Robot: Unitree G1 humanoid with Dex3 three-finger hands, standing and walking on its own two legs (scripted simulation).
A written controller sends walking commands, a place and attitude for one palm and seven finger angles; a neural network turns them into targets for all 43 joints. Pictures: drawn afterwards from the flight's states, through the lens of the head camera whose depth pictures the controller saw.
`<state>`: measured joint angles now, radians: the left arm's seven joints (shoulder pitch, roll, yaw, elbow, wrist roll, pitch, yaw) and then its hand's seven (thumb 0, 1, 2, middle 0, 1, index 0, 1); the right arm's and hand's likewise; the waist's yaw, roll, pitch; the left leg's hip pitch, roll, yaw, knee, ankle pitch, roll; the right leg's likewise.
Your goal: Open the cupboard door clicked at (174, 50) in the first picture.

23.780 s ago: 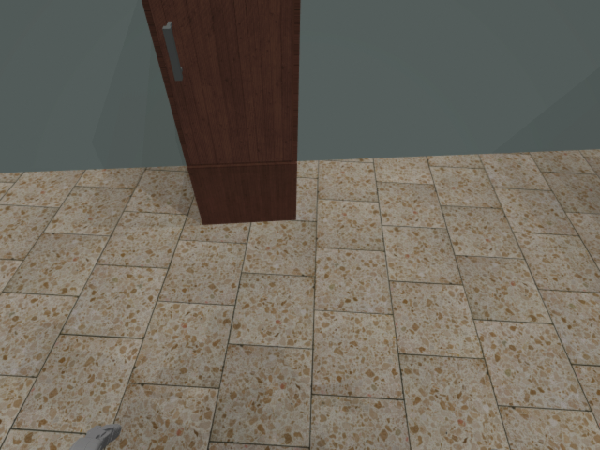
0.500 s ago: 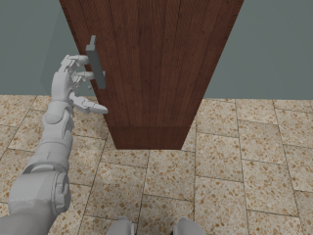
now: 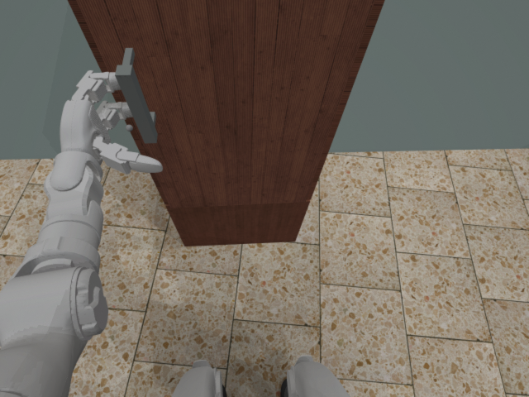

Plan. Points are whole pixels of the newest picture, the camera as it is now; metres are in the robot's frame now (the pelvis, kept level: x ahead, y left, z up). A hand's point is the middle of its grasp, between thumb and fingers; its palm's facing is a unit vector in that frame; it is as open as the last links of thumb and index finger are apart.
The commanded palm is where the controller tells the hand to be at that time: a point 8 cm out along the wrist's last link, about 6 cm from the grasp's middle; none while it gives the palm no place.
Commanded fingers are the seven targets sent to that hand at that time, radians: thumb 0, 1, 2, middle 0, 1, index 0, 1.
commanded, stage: move the hooked fingers beside the handle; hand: left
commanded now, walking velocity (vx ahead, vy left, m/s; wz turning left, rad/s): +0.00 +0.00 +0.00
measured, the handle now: (140, 99) +0.55 +0.16 +0.08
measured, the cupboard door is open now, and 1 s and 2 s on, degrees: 1 1 1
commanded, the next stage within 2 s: slide the fingers in behind the handle in 1.46 s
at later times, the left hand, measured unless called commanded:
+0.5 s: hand (97, 129) +0.49 +0.21 +0.08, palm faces -0.01 -1.00 +0.00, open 14.0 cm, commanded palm +0.47 +0.26 +0.08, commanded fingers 0.00 -0.50 0.30 -0.30 -1.20 -0.30 -1.20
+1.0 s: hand (97, 126) +0.50 +0.22 +0.08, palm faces -0.01 -1.00 -0.01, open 14.0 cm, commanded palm +0.48 +0.26 +0.09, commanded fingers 0.00 -0.50 0.30 -0.30 -1.20 -0.30 -1.20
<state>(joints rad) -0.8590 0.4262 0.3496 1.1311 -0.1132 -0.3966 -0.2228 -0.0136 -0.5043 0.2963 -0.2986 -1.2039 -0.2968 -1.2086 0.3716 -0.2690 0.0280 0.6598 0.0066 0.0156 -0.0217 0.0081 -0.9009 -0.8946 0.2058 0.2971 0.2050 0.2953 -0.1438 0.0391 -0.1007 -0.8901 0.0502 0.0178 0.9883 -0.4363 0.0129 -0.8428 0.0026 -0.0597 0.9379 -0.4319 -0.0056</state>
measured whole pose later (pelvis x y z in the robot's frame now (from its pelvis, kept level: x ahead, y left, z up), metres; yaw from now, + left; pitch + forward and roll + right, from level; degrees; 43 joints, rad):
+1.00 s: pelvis +0.01 +0.01 +0.00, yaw +0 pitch +20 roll -3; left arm -0.85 0.51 0.40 1.11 -0.12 -0.38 -0.31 -0.01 -0.50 0.30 -0.30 -1.20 -0.30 -1.20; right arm 0.38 -0.27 0.04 0.64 0.00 0.05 -0.03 0.01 -0.90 -0.89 0.21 0.30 0.21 0.30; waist -0.15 0.03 -0.10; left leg -0.90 0.05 0.01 1.00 -0.45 0.03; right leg -0.84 0.01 -0.06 0.92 -0.43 0.01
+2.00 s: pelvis +0.01 +0.01 +0.00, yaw -1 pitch +20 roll -3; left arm -0.84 0.47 0.39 1.10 -0.11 -0.36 -0.26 -0.01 -0.50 0.30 -0.30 -1.20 -0.31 -1.21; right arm 0.37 -0.26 0.04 0.63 0.00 0.05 -0.01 0.01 -0.90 -0.89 0.21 0.30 0.21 0.30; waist -0.15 0.04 -0.11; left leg -0.89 0.05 0.01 0.99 -0.46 0.02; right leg -0.83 0.01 -0.06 0.92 -0.44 0.00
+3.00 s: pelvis +0.01 +0.00 +0.00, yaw +0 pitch +20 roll -2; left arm -0.87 0.36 0.33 1.13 -0.08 -0.40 -0.14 -0.01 -0.50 0.30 -0.30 -1.20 -0.32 -1.21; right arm 0.38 -0.25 0.02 0.65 -0.01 0.03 0.00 0.01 -0.90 -0.89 0.21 0.30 0.20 0.30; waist -0.16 0.04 -0.11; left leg -0.88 0.05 0.02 0.98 -0.45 0.01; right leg -0.84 0.01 -0.05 0.93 -0.44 -0.01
